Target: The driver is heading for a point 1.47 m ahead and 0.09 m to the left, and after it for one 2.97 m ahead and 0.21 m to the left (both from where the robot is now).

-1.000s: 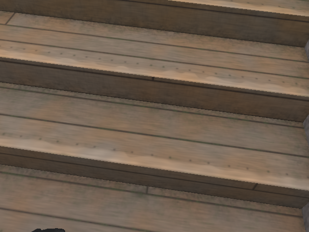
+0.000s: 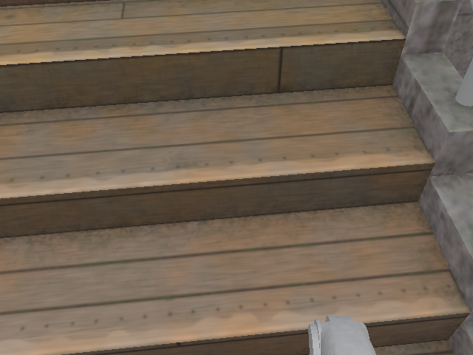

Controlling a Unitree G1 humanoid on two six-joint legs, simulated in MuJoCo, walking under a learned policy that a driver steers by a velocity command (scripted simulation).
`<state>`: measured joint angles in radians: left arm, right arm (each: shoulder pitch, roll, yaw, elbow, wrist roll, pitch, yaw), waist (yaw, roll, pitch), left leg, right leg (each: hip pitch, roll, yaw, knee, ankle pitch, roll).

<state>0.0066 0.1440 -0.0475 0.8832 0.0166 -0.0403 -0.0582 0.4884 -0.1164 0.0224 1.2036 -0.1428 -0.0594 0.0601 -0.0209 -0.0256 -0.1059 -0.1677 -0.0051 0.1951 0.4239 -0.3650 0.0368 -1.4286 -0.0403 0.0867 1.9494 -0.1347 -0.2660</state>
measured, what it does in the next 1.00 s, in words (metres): climbs: right foot 0.15 m higher, then left foot 0.15 m higher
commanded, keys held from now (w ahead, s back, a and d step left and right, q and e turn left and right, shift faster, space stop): w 1.00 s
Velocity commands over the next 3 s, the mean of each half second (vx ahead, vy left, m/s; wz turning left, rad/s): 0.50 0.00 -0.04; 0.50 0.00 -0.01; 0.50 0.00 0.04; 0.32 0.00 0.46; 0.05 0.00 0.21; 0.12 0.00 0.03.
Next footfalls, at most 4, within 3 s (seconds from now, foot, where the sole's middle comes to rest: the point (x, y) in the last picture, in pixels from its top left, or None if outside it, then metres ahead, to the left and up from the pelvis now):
0.14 right None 0.27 -0.13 -0.62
0.66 left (212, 281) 0.59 0.08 -0.47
1.26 right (290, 134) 0.93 -0.13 -0.32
1.82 left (189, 27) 1.22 0.14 -0.17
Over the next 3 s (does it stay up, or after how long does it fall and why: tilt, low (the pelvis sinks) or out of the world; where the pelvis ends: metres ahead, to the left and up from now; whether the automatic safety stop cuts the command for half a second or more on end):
stays up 1.22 0.02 0.60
